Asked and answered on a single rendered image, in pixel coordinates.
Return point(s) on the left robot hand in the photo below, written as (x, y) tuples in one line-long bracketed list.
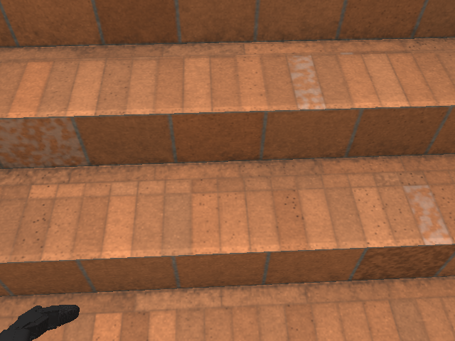
[(36, 321)]

